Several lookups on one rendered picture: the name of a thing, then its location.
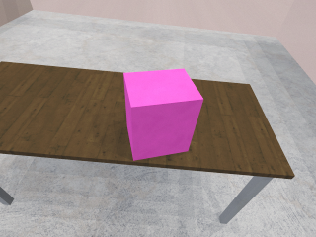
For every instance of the carton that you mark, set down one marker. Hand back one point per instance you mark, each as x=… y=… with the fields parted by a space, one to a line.
x=162 y=109

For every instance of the table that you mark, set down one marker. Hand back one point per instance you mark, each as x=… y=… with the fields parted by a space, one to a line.
x=80 y=114

